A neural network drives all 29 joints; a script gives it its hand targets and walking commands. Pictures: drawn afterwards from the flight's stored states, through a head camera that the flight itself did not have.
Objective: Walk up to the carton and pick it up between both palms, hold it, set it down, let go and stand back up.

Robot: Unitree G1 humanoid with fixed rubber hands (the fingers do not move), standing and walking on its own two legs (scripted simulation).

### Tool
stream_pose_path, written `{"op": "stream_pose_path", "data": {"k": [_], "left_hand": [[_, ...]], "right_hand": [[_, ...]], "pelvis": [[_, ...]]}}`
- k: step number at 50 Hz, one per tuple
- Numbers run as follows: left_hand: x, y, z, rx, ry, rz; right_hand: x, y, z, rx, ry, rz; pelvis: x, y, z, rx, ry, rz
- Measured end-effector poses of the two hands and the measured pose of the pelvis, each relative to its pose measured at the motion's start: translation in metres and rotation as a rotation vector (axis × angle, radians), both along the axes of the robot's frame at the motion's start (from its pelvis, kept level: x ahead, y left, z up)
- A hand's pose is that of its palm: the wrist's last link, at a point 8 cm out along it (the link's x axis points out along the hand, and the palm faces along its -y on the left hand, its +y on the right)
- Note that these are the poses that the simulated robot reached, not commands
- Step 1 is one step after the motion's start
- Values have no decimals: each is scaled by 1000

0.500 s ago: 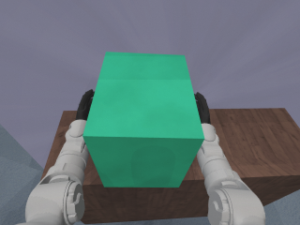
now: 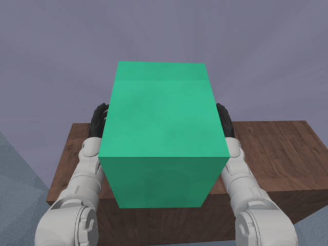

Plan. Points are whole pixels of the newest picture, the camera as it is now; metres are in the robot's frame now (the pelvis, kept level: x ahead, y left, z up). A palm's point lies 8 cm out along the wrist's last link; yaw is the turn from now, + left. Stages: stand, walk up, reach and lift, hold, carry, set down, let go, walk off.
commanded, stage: reach and lift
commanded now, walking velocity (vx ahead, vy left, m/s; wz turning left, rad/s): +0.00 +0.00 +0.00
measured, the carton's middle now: (161, 137) +0.41 +0.01 +0.04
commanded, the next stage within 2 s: none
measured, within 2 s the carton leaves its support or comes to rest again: neither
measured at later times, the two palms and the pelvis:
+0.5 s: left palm (93, 111) +0.39 +0.18 +0.15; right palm (232, 118) +0.39 -0.16 +0.15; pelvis -0.01 +0.00 +0.00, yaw +0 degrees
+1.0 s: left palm (85, 109) +0.37 +0.18 +0.18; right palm (233, 110) +0.38 -0.15 +0.18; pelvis -0.02 +0.00 +0.00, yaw +0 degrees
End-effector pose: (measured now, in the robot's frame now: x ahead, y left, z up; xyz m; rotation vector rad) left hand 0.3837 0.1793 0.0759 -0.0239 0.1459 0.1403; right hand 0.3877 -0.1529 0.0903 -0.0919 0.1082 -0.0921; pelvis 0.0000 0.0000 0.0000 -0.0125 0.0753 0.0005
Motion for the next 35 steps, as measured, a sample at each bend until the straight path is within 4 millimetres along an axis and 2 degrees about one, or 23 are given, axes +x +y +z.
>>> {"op": "stream_pose_path", "data": {"k": [5,9,21,30,35], "left_hand": [[-5,-2,2,9,31,-7],[-5,-5,15,35,33,-13],[4,-8,73,60,32,-3],[2,2,76,52,73,9],[-2,6,94,49,16,29]], "right_hand": [[-8,-2,-1,-4,33,-6],[-11,-5,4,9,37,-17],[-2,-7,51,47,35,-18],[2,3,61,53,76,-6],[4,7,83,73,20,8]], "pelvis": [[-6,0,0,0,-8,0],[-9,0,0,0,-11,0],[-13,0,0,1,-17,0],[-13,0,0,0,-17,0],[-12,0,0,0,-16,0]]}}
